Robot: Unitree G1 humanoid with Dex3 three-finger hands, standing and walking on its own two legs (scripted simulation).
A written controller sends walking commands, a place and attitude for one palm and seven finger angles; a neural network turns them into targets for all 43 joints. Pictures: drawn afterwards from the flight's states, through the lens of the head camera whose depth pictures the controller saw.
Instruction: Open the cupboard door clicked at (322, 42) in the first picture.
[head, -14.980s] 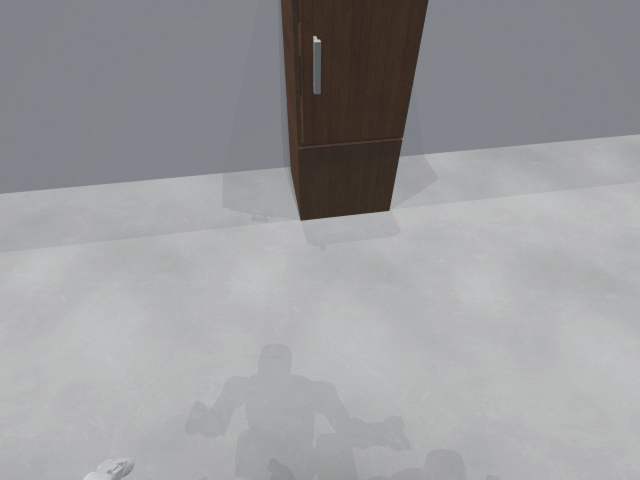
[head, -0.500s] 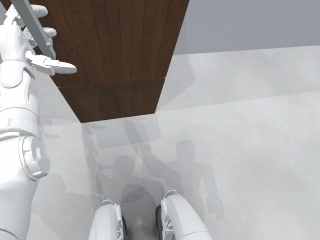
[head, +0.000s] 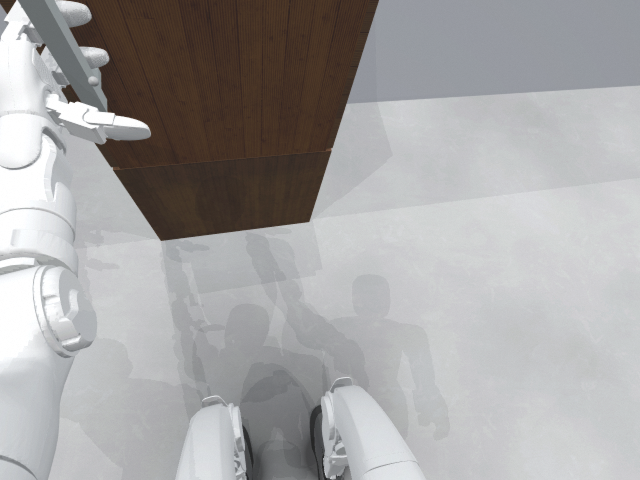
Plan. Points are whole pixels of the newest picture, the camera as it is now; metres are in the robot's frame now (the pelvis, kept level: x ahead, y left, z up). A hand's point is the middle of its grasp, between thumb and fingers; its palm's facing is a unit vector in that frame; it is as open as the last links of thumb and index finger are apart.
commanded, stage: close the thumb around the handle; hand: left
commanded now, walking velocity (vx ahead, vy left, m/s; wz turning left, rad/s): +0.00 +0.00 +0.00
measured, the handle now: (68, 40) +0.61 +0.21 +0.07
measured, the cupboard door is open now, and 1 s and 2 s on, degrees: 0 1 48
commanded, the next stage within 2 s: pull the door open along its arc in 0.76 s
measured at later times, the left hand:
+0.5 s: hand (93, 83) +0.55 +0.18 +0.07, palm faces +0.07 -1.00 -0.02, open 8.8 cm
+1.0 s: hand (96, 88) +0.55 +0.18 +0.06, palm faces +0.08 -1.00 -0.01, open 5.7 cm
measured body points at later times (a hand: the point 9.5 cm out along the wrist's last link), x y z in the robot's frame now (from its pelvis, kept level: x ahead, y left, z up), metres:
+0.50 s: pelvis +0.00 +0.00 +0.00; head +0.17 +0.03 +0.42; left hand +0.54 +0.24 +0.07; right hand -0.02 -0.26 -0.10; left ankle +0.01 +0.10 -0.63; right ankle +0.02 -0.12 -0.63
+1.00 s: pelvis +0.00 +0.00 +0.00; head +0.17 +0.03 +0.42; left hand +0.54 +0.23 +0.06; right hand -0.02 -0.26 -0.10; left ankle +0.01 +0.10 -0.63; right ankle +0.02 -0.12 -0.63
